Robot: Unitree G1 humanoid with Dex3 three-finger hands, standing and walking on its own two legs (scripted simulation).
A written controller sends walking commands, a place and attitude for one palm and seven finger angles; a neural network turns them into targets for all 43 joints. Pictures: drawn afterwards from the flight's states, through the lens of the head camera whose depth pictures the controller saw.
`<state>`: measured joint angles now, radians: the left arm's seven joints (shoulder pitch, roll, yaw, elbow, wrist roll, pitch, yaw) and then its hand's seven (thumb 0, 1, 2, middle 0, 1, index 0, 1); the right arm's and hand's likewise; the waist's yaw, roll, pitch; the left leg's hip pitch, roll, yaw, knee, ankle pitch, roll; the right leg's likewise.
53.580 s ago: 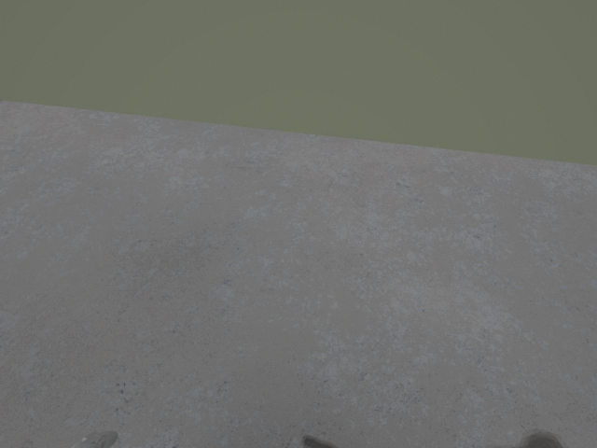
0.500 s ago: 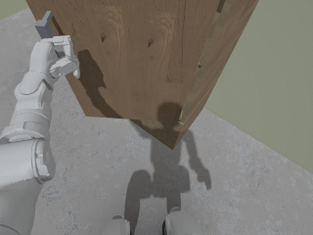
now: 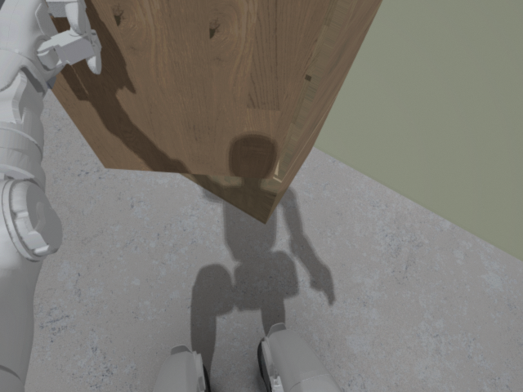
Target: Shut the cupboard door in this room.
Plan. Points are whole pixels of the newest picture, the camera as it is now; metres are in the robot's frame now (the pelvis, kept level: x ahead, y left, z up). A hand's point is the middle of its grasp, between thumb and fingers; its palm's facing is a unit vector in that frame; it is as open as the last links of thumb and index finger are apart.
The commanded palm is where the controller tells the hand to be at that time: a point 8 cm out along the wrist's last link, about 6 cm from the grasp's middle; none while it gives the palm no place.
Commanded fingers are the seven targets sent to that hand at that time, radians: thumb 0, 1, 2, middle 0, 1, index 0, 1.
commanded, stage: push the door shut along its arc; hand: left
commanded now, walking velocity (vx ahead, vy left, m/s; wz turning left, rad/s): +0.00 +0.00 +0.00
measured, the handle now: (22, 28) +0.61 +0.21 +0.12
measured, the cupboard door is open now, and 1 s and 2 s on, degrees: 30 20 20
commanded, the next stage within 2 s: pull the fist back off the door in 0.34 s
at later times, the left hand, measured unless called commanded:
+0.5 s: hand (108, 14) +0.61 +0.11 +0.14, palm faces -0.26 -0.96 +0.07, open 3.3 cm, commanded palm +0.61 +0.13 +0.12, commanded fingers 0.00 0.90 0.90 -1.30 -1.50 -1.30 -1.50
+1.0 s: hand (123, 39) +0.57 +0.09 +0.13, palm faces +0.13 -0.99 -0.02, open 3.1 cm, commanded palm +0.53 +0.14 +0.12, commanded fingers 0.00 0.90 0.90 -1.30 -1.50 -1.30 -1.50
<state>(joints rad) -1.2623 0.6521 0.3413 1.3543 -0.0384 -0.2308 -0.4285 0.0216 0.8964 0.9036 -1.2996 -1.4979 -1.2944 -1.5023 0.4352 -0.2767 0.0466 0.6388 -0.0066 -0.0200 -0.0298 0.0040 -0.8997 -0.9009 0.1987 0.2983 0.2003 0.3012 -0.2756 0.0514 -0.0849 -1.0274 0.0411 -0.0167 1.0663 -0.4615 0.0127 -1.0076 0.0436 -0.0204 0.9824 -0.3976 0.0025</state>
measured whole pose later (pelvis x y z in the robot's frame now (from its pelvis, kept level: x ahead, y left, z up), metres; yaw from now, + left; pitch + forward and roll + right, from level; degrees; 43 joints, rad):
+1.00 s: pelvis +0.03 -0.01 +0.02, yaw +1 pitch +22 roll -2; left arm -1.07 0.32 0.36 1.25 0.04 -0.36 0.14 0.02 0.90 0.90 -1.30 -1.50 -1.29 -1.50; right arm 0.49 -0.25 -0.01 0.64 -0.07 0.03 0.09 0.00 -0.90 -0.90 0.20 0.30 0.20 0.30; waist -0.21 0.06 -0.13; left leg -0.85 0.04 -0.01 0.93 -0.45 0.00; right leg -0.85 0.04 -0.01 0.88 -0.40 -0.01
